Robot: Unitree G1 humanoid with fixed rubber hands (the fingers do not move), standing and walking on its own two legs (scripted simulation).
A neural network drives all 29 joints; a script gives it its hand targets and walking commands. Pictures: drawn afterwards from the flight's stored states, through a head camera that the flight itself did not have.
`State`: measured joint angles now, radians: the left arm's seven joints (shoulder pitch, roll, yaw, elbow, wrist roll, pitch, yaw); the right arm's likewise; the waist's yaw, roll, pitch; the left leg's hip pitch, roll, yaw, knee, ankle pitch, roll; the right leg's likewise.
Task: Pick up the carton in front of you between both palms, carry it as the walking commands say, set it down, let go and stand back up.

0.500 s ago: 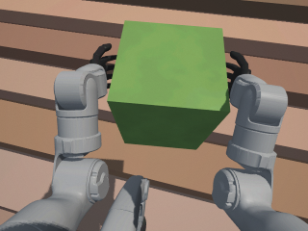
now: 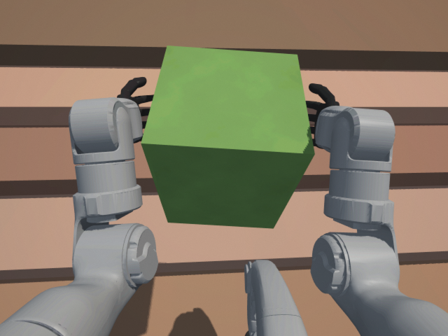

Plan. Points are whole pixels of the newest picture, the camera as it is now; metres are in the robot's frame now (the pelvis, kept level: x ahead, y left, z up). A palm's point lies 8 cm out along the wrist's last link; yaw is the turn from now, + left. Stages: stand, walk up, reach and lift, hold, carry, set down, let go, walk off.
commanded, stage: carry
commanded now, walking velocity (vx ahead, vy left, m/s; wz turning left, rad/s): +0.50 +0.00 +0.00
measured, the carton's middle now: (226, 147) +0.41 -0.03 +0.11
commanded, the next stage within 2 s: none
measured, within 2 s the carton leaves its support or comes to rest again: neither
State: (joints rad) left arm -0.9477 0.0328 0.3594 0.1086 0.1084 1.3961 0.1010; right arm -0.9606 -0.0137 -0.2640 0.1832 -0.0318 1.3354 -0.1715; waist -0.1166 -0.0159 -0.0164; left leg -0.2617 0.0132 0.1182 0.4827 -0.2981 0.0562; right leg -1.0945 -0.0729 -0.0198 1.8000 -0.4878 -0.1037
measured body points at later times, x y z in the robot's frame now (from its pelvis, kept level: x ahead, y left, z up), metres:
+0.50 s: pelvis +0.27 -0.07 +0.10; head +0.31 -0.07 +0.55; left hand +0.65 +0.12 +0.29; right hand +0.69 -0.18 +0.28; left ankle +0.31 +0.05 -0.44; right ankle +0.28 -0.15 -0.63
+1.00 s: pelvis +0.54 +0.02 +0.20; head +0.60 +0.03 +0.64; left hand +0.95 +0.15 +0.35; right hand +0.93 -0.15 +0.35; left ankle +0.61 +0.10 -0.52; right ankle +0.55 -0.08 -0.38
